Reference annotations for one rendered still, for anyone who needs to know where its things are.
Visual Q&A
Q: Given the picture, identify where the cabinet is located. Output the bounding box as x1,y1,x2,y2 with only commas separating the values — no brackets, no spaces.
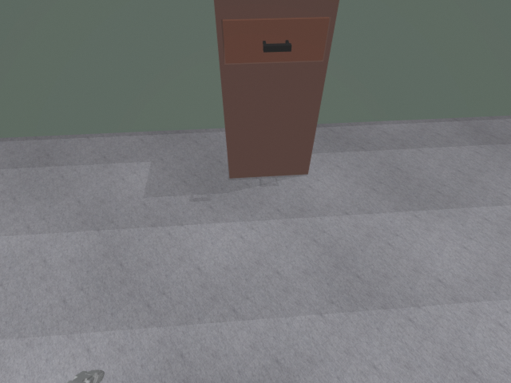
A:
214,0,339,179

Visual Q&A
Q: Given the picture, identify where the handle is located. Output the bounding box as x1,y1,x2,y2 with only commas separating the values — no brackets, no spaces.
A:
263,40,291,53

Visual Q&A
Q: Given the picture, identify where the drawer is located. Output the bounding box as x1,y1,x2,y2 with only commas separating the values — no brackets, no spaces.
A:
223,17,330,64

